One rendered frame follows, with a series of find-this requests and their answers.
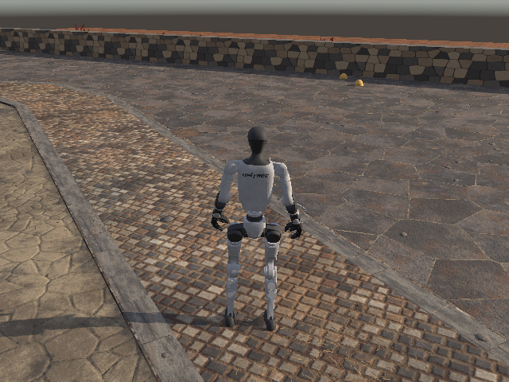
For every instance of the right robot hand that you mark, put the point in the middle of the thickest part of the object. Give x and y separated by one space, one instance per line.
290 226

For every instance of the robot left forearm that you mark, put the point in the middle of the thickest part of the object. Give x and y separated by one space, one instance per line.
218 208

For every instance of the robot right forearm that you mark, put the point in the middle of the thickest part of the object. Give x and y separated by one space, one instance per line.
293 212

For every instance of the right robot thigh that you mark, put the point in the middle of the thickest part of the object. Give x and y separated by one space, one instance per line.
272 241

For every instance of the left robot upper arm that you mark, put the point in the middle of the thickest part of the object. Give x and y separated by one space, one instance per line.
230 168

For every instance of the robot torso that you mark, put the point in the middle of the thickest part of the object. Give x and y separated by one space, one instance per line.
255 186

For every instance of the left robot hand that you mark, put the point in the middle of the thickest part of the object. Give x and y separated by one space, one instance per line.
222 219

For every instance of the right robot upper arm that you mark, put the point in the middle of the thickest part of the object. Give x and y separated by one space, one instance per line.
281 170

